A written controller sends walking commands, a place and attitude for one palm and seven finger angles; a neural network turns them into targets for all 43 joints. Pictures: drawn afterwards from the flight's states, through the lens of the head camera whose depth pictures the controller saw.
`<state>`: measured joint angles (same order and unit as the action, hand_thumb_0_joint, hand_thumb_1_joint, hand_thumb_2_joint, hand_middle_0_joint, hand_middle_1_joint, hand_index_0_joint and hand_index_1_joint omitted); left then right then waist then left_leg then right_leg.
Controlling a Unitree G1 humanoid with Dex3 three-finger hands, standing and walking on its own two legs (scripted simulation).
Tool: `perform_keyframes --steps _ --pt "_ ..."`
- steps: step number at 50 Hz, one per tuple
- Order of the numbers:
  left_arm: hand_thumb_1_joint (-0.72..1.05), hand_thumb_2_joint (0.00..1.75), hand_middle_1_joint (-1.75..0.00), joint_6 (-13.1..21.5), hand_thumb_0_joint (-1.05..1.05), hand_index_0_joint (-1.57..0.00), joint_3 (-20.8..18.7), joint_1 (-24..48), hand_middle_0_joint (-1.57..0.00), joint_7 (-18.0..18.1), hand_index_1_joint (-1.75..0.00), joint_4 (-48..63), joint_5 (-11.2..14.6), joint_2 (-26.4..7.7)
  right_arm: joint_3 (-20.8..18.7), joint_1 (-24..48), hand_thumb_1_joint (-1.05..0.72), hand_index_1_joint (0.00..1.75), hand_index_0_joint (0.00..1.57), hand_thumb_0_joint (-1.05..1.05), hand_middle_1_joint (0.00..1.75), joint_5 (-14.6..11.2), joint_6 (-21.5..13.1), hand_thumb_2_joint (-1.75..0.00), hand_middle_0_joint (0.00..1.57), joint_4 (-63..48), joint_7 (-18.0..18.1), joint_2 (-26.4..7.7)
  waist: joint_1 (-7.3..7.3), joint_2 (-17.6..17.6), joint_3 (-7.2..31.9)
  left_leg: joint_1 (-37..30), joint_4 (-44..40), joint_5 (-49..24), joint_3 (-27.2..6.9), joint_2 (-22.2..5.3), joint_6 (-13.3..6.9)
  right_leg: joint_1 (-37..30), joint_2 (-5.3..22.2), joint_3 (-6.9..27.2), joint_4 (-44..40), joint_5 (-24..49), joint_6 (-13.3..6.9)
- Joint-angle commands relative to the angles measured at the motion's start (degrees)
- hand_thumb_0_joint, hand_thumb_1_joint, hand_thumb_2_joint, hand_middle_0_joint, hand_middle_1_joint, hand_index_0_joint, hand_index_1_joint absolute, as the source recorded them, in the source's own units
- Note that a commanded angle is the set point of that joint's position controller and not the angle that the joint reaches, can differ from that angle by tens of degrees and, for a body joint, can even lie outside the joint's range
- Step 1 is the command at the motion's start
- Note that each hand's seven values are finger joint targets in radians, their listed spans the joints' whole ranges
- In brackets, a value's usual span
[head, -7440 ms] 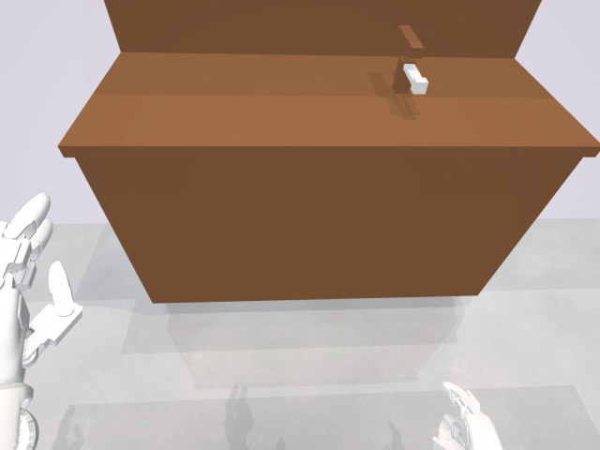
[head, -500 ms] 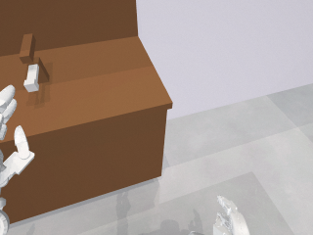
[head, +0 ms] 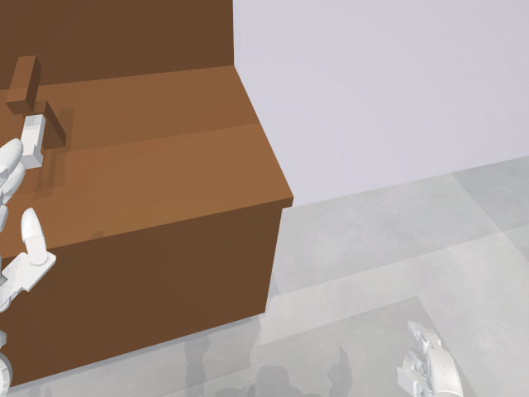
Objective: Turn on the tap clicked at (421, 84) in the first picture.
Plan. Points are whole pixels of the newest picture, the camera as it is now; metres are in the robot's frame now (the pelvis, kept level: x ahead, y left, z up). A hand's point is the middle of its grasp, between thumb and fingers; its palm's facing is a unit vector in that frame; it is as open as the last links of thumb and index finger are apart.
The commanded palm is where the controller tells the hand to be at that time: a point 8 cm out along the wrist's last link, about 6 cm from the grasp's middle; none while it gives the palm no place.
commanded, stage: come to a stop and stand still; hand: left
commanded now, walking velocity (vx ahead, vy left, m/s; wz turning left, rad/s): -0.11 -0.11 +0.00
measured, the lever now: (28, 156) +0.42 +0.41 +0.09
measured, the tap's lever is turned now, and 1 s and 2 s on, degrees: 0 0 0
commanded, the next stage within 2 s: look again from close up in 1.30 s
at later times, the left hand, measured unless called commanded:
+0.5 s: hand (81, 301) +0.18 +0.20 +0.15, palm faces +0.28 -0.89 -0.36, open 7.5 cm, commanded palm +0.13 +0.25 +0.18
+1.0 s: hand (29, 268) +0.21 +0.26 +0.17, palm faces +0.39 -0.86 -0.34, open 7.5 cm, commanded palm +0.15 +0.29 +0.18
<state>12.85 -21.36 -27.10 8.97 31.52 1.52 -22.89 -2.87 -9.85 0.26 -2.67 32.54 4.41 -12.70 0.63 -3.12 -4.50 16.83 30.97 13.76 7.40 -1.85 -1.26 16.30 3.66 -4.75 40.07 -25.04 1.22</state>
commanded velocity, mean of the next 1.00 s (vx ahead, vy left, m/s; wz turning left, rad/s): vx -0.01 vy -0.01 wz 0.00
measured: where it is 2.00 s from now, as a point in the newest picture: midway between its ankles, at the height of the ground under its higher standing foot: outside the picture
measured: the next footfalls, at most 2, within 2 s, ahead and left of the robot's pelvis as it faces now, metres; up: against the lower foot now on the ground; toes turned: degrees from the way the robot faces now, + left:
right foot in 0.20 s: +0.02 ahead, -0.11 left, +0.00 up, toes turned -2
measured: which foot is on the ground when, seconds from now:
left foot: down 0.00-1.00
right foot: up 0.00-0.18, down 0.20-1.00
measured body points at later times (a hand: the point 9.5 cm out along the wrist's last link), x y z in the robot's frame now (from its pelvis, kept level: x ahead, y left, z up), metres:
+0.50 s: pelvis -0.04 -0.02 +0.01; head -0.03 +0.00 +0.46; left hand +0.16 +0.25 +0.17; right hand +0.11 -0.28 -0.06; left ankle +0.03 +0.09 -0.73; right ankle -0.02 -0.11 -0.73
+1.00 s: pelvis -0.01 +0.01 +0.01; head -0.01 +0.03 +0.46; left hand +0.18 +0.30 +0.18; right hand +0.17 -0.19 -0.06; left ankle +0.03 +0.09 -0.73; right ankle -0.02 -0.11 -0.73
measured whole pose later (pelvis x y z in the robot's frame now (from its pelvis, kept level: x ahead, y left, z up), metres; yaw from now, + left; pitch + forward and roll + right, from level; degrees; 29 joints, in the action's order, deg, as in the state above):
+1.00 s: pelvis -0.01 +0.01 +0.01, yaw -1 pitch -1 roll -1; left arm 10.4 -18.3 -21.6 5.5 23.4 1.4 -19.6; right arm 3.6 -12.1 1.5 -7.8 34.7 1.6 -9.3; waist 3.4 -1.2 -0.9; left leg 13.9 23.2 8.9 1.1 1.8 -3.2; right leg 8.8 -1.0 -1.1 19.9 -10.6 0.0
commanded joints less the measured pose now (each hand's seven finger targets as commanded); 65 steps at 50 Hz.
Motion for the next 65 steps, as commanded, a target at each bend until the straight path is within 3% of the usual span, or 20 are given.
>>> perform_keyframes --steps 1,3,5,9,10,11,12,13,15,17,18,22,23,28,33,37,42,48,55,65 --pt "0.90 0.90 -0.30 3.72 0.00 -0.20 -4.43 3.64 -0.20 0.90 -0.30 14.32 -0.25 -6.92 -0.28 0.39 -0.90 0.30 0.20 0.00 0.30 0.20 -4.90 -0.90 0.20 -7.27 -1.50 -5.55 -0.42 16.85 13.12 -15.85 -7.97 -45.48 -14.25 -16.51 -5.42 5.40 -1.65 2.52 5.77 -1.60 -0.15" --pt "0.90 0.90 -0.30 2.42 0.00 -0.20 -3.70 2.28 -0.20 0.67 -0.30 15.27 0.37 -6.15 -0.12 0.63 -0.90 0.30 0.20 0.00 0.30 -0.03 -5.39 -0.90 0.20 -7.77 -2.00 -5.66 -0.39 16.34 13.45 -14.69 -8.46 -39.54 -10.74 -15.00 -3.91 2.67 -2.64 1.08 1.38 0.51 -0.04" --pt "0.90 0.90 -0.30 1.58 0.00 -0.20 -3.89 0.88 -0.20 0.64 -0.30 14.72 0.69 -6.00 0.36 0.47 -0.90 0.30 0.20 0.00 0.30 0.21 -5.64 -0.90 0.20 -7.73 -2.29 -5.63 -0.89 17.74 12.21 -11.76 -10.01 -33.77 -10.78 -14.87 -3.58 0.27 -3.23 0.09 -3.22 1.23 0.16" --pt "0.90 0.90 -0.30 0.49 0.00 -0.20 -5.45 1.32 -0.20 0.77 -0.30 11.79 0.92 -7.14 1.40 1.79 -0.90 0.30 0.20 0.00 0.30 -0.07 -5.04 -0.90 0.20 -7.69 -1.55 -5.14 -0.58 13.47 12.01 -5.56 -7.65 -19.75 -8.31 -12.94 -1.33 -8.98 -2.58 0.08 -16.57 11.70 0.30" --pt "0.90 0.90 -0.30 4.26 0.00 -0.20 -37.90 58.09 -0.20 -1.19 -0.30 15.00 -5.36 -51.03 -2.12 -1.97 -0.90 0.30 0.20 0.00 0.30 4.19 -8.29 -0.90 0.20 -4.22 -1.57 -8.41 4.67 -1.62 5.89 9.54 7.27 -11.44 -3.71 -8.33 -0.44 -6.74 4.15 14.26 -22.35 28.74 -1.98" --pt "0.90 0.90 -0.30 0.59 0.00 -0.20 -15.14 30.14 -0.20 -3.49 -0.30 -13.91 -0.95 -18.40 1.56 -1.52 -0.90 0.30 0.20 0.00 0.30 1.49 -7.52 -0.90 0.20 -2.56 -1.43 0.11 0.28 -9.28 12.24 3.30 9.59 -2.33 -3.75 0.67 1.20 -8.46 8.41 16.54 -20.15 41.71 -8.28" --pt "0.90 0.90 -0.30 0.91 0.00 -0.20 -10.13 19.71 -0.20 -4.59 -0.30 -16.67 -0.31 -10.81 -0.40 -3.08 -0.90 0.30 0.20 0.00 0.30 0.01 -9.12 -0.90 0.20 -7.03 -1.82 -4.86 2.08 -7.94 12.62 3.27 7.72 -0.31 -3.58 1.90 1.82 -12.96 7.94 17.59 -19.45 56.78 -2.95" --pt "0.90 0.90 -0.30 1.21 0.00 -0.20 -4.62 13.31 -0.20 -4.41 -0.30 -16.00 1.27 -4.40 -0.25 -1.09 -0.90 0.30 0.20 0.00 0.30 -1.80 -9.37 -0.90 0.20 -7.82 -2.71 -4.35 2.14 -3.29 13.56 2.75 3.63 -0.91 -4.34 1.11 0.92 -17.26 8.98 16.36 -15.77 59.23 -1.69" --pt "0.90 0.90 -0.30 1.82 0.00 -0.20 -3.45 10.19 -0.20 -3.78 -0.30 -1.97 1.58 -6.57 0.90 1.34 -0.90 0.30 0.20 0.00 0.30 -1.43 -8.37 -0.90 0.20 -8.06 -3.94 -4.97 2.56 -4.42 14.96 -1.78 -3.21 -7.34 -5.08 1.12 -0.18 -15.86 5.99 10.02 -15.48 43.46 0.65" --pt "0.90 0.90 -0.30 1.20 0.00 -0.20 -2.09 6.94 -0.20 -3.61 -0.30 1.83 1.72 -5.87 1.16 3.75 -0.90 0.30 0.20 0.00 0.30 -1.03 -8.11 -0.90 0.20 -8.61 -3.88 -5.32 2.82 -4.52 12.22 -6.25 -5.02 -10.49 -6.94 -0.50 -0.98 -7.50 3.78 9.61 -19.52 23.93 1.95" --pt "0.90 0.90 -0.30 1.00 0.00 -0.20 -3.38 5.72 -0.20 -2.96 -0.30 3.70 1.86 -7.30 1.19 4.75 -0.90 0.30 0.20 0.00 0.30 -0.91 -7.96 -0.90 0.20 -8.64 -3.47 -5.23 2.51 -0.36 10.95 -8.05 -5.49 -8.56 -7.23 -1.44 -1.13 -3.83 3.29 9.35 -20.51 16.70 0.94" --pt "0.90 0.90 -0.30 1.97 0.00 -0.20 -7.26 8.21 -0.20 -1.66 -0.30 7.54 1.01 -11.28 1.87 4.45 -0.90 0.30 0.20 0.00 0.30 -0.02 -7.62 -0.90 0.20 -8.94 -1.59 -5.23 1.17 0.78 6.50 -5.44 -4.71 4.29 -7.80 0.31 -0.31 3.47 3.35 12.69 -28.42 -7.83 -2.38" --pt "0.90 0.90 -0.30 2.23 0.00 -0.20 -8.85 11.29 -0.20 -1.17 -0.30 10.54 0.93 -13.64 1.71 4.80 -0.90 0.30 0.20 0.00 0.30 -0.01 -7.34 -0.90 0.20 -8.82 -1.05 -5.74 0.74 3.80 4.95 -6.53 -4.62 4.43 -7.96 0.29 0.00 5.84 3.63 12.91 -28.72 -9.68 -3.35" --pt "0.90 0.90 -0.30 2.93 0.00 -0.20 -5.45 15.16 -0.20 -1.17 -0.30 7.45 0.63 -9.59 1.43 3.04 -0.90 0.30 0.20 0.00 0.30 0.08 -7.76 -0.90 0.20 -8.32 -0.50 -6.19 -0.03 8.16 3.85 -5.01 -10.04 8.94 -10.65 -0.26 -0.04 2.99 -0.51 9.00 -26.55 -7.72 -2.75" --pt "0.90 0.90 -0.30 3.16 0.00 -0.20 -2.23 10.99 -0.20 -2.11 -0.30 5.82 -0.12 -6.01 1.46 3.39 -0.90 0.30 0.20 0.00 0.30 -0.09 -9.15 -0.90 0.20 -8.85 -1.67 -6.38 0.85 14.67 6.32 2.22 -20.32 16.96 -15.90 -4.07 -1.36 -8.79 -5.10 4.58 -16.38 4.78 -1.86" --pt "0.90 0.90 -0.30 2.48 0.00 -0.20 -3.48 7.10 -0.20 -2.25 -0.30 3.48 -0.33 -6.60 1.58 2.92 -0.90 0.30 0.20 0.00 0.30 0.27 -8.88 -0.90 0.20 -8.83 -2.35 -6.11 1.49 6.92 7.01 4.34 -18.35 15.32 -14.38 -3.34 -1.24 -10.78 -4.41 5.89 -19.48 6.54 -2.07" --pt "0.90 0.90 -0.30 2.32 0.00 -0.20 -3.36 10.03 -0.20 -2.44 -0.30 4.02 -0.03 -6.83 2.11 2.44 -0.90 0.30 0.20 0.00 0.30 0.84 -8.86 -0.90 0.20 -7.63 -2.26 -5.83 0.87 3.94 7.43 -3.51 -13.34 5.91 -11.64 -0.54 0.49 -3.88 -3.03 8.32 -26.11 5.04 -2.37" --pt "0.90 0.90 -0.30 1.75 0.00 -0.20 -2.61 14.97 -0.20 -2.20 -0.30 6.28 0.17 -7.12 2.75 3.55 -0.90 0.30 0.20 0.00 0.30 0.87 -8.60 -0.90 0.20 -7.40 -1.73 -5.44 0.85 8.63 10.99 -9.22 -13.57 -4.16 -11.64 -0.74 0.99 -5.99 -3.79 6.09 -22.79 15.57 -1.92" --pt "0.90 0.90 -0.30 0.71 0.00 -0.20 -2.65 9.55 -0.20 -2.27 -0.30 5.16 0.96 -6.05 2.49 3.41 -0.90 0.30 0.20 0.00 0.30 0.56 -6.83 -0.90 0.20 -8.01 -1.80 -5.47 1.11 5.94 13.35 -10.79 -11.05 -17.95 -10.82 -0.32 1.87 -8.53 -3.49 4.74 -21.56 23.91 -1.79" --pt "0.90 0.90 -0.30 0.35 0.00 -0.20 -3.32 7.92 -0.20 -1.94 -0.30 6.08 1.73 -6.69 2.03 3.38 -0.90 0.30 0.20 0.00 0.30 0.07 -4.84 -0.90 0.20 -9.17 -1.22 -5.96 0.80 7.26 12.71 -10.31 -11.09 -19.15 -10.41 -0.36 2.49 -8.82 -3.33 4.29 -21.41 24.51 -1.62"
